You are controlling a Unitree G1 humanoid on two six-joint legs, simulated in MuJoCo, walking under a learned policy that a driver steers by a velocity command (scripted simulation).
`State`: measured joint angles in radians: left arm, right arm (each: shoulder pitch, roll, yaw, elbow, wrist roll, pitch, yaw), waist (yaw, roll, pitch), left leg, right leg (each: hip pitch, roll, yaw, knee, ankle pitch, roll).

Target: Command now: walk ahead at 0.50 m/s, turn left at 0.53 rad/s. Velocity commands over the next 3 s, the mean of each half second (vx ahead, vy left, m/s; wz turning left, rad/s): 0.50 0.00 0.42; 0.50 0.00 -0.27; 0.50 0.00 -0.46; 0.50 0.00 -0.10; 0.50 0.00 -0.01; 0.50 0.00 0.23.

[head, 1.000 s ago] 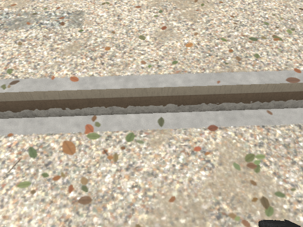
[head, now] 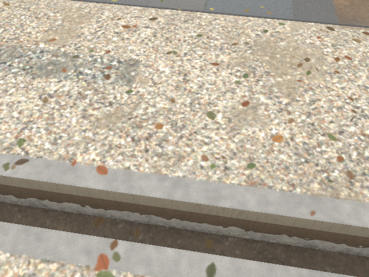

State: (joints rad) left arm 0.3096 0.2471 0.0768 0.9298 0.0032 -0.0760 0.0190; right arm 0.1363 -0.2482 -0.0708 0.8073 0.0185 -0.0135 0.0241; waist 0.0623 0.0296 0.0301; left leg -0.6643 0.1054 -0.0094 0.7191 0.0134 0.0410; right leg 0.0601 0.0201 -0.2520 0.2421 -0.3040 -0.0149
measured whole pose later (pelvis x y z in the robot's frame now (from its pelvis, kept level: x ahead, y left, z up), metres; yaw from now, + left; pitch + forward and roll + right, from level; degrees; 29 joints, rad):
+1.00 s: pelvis +0.56 +0.08 +0.00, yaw +1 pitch +2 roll +1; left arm 0.53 0.22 0.05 0.84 -0.04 -0.11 0.03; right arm 0.01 -0.27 -0.07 0.67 0.04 -0.09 0.03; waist 0.09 0.03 -0.02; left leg -0.79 0.06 -0.11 0.99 -0.21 0.01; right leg -0.02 0.06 0.19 0.41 -0.42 -0.07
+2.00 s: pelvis +1.11 +0.03 +0.01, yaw -16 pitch +0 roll +0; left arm 0.41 0.26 0.02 0.87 0.00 -0.10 -0.01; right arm 0.07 -0.31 -0.04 0.87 0.01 -0.06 0.02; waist 0.07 0.05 0.01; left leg -0.65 0.10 -0.04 0.78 -0.03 0.01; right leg -0.03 0.04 -0.06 0.20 -0.18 -0.07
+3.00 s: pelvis +1.69 -0.12 +0.01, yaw -7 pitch +0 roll -2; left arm 0.25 0.25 0.06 0.85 0.01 -0.11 -0.01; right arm 0.23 -0.31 -0.08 0.87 0.03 -0.02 -0.01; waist 0.02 0.05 0.03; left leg -0.60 0.10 -0.06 1.10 -0.26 0.02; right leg -0.17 0.01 -0.15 0.33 -0.17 -0.04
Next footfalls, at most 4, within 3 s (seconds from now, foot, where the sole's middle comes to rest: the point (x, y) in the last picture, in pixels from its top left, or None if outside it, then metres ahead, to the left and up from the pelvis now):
0.12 left None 0.24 0.12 -0.77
0.62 right None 0.47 -0.03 -0.77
1.18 left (139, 166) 0.95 0.28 -0.77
1.68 right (215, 146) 1.09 -0.05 -0.77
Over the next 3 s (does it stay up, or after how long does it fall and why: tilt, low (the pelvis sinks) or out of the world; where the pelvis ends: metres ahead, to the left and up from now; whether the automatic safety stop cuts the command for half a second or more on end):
stays up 1.69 -0.12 0.01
